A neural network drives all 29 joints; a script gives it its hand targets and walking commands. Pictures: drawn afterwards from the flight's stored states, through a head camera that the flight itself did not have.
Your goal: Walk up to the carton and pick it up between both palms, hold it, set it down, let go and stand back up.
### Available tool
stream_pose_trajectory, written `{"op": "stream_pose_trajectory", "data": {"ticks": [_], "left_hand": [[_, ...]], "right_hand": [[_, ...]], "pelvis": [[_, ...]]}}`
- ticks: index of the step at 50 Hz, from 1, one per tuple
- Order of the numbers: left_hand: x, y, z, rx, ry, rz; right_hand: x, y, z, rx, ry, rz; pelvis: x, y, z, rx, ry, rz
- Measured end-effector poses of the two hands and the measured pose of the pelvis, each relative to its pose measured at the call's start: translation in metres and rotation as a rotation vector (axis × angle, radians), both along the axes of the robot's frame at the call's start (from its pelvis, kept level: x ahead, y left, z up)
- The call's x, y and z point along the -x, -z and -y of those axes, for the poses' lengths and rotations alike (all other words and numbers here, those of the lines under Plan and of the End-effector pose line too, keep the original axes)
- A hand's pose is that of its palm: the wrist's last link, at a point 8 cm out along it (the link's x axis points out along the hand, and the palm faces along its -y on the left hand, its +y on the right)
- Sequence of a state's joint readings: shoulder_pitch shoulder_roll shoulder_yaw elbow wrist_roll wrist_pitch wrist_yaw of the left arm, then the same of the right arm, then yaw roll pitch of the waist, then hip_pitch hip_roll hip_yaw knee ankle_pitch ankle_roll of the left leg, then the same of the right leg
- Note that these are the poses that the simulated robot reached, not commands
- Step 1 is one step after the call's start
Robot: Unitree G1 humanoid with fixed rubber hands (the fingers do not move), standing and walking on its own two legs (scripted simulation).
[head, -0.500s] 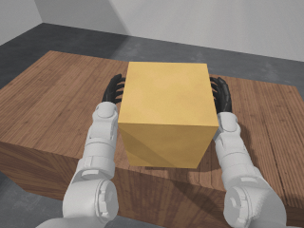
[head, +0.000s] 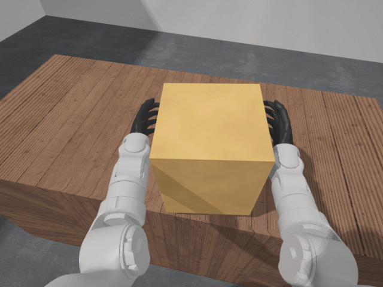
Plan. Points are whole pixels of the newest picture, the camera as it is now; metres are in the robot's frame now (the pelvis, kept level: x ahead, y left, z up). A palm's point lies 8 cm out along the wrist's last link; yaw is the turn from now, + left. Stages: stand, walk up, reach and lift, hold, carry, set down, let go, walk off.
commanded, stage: set down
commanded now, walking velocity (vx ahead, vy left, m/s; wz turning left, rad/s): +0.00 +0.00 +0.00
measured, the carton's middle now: (209, 153) +0.40 -0.03 +0.04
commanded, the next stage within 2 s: none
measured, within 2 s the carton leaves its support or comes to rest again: rests again in 1.30 s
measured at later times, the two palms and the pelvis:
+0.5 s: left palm (146, 138) +0.42 +0.11 +0.08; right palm (282, 143) +0.38 -0.19 +0.09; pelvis +0.00 +0.00 +0.00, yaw -1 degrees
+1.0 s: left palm (149, 145) +0.41 +0.11 +0.06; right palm (285, 151) +0.37 -0.19 +0.08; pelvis -0.01 +0.00 +0.00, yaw -2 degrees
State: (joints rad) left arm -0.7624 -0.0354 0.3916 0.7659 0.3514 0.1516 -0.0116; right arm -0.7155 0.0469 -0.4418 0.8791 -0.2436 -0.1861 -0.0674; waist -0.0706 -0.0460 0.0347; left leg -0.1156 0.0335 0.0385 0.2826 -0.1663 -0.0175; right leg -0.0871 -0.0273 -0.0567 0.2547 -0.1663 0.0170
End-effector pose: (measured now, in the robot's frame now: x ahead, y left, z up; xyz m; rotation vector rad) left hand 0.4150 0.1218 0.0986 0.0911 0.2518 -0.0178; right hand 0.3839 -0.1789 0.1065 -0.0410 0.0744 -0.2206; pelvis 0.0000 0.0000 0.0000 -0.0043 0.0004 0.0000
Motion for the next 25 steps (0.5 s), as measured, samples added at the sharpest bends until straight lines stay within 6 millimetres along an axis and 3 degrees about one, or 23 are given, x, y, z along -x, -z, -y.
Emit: {"op": "stream_pose_trajectory", "data": {"ticks": [14,25], "left_hand": [[-0.006,0.015,0.013,0.003,0.018,-0.015],[-0.004,0.022,0.009,0.021,0.011,-0.016]], "right_hand": [[0.000,0.013,0.013,0.004,0.020,-0.018],[0.000,0.014,0.009,0.023,0.013,-0.020]], "pelvis": [[-0.003,0.001,0.001,0.000,0.022,-0.034],[0.001,0.000,0.003,-0.003,0.012,-0.060]]}}
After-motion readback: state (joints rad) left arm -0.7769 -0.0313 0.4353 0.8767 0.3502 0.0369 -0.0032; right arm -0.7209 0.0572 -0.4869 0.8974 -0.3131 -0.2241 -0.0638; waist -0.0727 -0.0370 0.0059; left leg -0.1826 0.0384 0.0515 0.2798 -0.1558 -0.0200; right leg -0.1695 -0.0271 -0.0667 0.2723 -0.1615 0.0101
